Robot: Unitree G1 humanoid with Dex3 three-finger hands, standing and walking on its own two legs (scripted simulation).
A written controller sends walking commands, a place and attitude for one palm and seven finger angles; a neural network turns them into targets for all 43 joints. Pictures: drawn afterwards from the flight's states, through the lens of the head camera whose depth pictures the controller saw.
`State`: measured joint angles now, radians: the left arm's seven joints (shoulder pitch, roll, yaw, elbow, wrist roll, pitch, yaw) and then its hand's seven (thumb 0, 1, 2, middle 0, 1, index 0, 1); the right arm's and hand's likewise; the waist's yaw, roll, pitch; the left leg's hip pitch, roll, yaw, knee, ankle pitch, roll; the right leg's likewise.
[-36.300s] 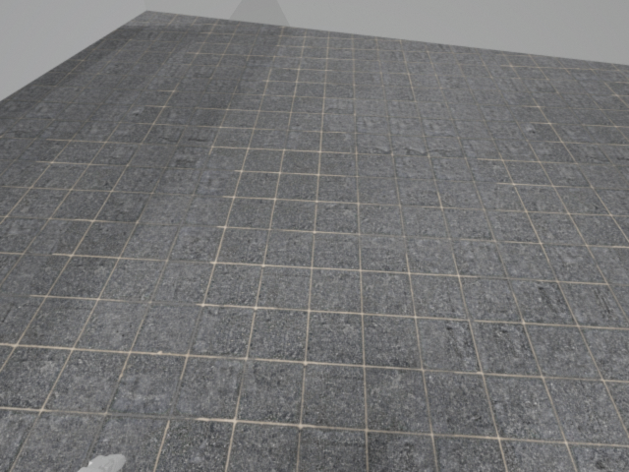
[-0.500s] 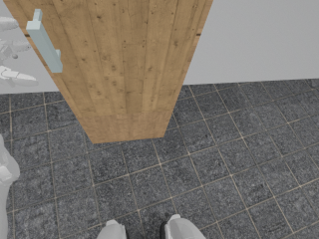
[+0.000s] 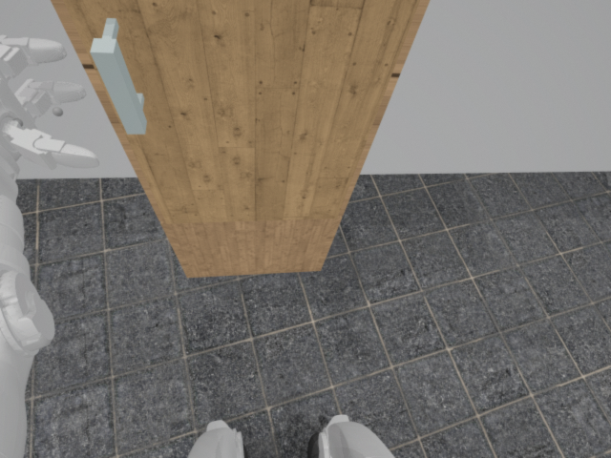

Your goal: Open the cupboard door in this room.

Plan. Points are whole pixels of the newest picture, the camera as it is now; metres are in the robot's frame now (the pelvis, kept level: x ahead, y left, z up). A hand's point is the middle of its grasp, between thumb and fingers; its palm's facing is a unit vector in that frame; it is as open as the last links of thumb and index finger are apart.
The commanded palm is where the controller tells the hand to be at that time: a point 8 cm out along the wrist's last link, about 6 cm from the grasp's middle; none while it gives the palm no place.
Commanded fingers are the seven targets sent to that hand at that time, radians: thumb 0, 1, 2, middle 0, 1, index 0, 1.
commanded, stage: move the hooked fingers beside the handle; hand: left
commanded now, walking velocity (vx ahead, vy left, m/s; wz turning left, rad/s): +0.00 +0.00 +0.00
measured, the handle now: (124, 79) +0.57 +0.19 +0.11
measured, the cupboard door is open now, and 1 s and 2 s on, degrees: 0 0 0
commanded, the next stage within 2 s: slide the fingers in behind the handle in 0.04 s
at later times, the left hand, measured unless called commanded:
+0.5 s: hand (89, 105) +0.52 +0.22 +0.11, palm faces -0.01 -1.00 +0.00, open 14.0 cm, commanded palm +0.50 +0.26 +0.10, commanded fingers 0.00 -0.50 0.30 -0.30 -1.20 -0.30 -1.20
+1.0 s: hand (114, 110) +0.52 +0.19 +0.11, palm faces +0.00 -1.00 -0.01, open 14.0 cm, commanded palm +0.50 +0.23 +0.10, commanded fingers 0.00 -0.50 0.30 -0.30 -1.20 -0.30 -1.20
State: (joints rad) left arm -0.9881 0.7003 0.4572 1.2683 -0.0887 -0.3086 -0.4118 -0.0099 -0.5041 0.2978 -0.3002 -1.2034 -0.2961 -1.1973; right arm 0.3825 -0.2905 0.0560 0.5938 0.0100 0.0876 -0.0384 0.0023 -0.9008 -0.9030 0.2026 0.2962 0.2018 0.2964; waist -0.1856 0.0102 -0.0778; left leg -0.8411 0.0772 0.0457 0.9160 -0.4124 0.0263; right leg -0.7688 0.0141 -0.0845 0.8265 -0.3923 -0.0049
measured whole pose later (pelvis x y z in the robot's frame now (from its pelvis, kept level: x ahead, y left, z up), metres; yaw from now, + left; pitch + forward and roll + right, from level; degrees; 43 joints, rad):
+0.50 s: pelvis -0.01 +0.00 +0.00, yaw -1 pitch +20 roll -3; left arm -1.02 0.67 0.45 1.27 -0.07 -0.30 -0.36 -0.01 -0.50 0.30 -0.30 -1.20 -0.30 -1.20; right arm 0.46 -0.29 0.05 0.62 0.00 0.07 -0.03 0.00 -0.90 -0.90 0.20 0.30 0.20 0.30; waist -0.21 0.02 -0.08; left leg -0.87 0.08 0.05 0.92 -0.40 0.03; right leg -0.80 0.02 -0.08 0.83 -0.38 -0.01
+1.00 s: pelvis +0.00 -0.01 +0.00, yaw +0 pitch +19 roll -3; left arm -0.99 0.57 0.40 1.23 -0.08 -0.32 -0.28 -0.01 -0.50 0.30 -0.30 -1.20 -0.30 -1.20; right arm 0.41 -0.28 0.04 0.62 0.00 0.06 -0.01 0.00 -0.90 -0.90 0.20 0.30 0.20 0.30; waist -0.19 0.02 -0.08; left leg -0.84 0.08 0.04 0.91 -0.41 0.02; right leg -0.77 0.02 -0.08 0.84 -0.40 -0.02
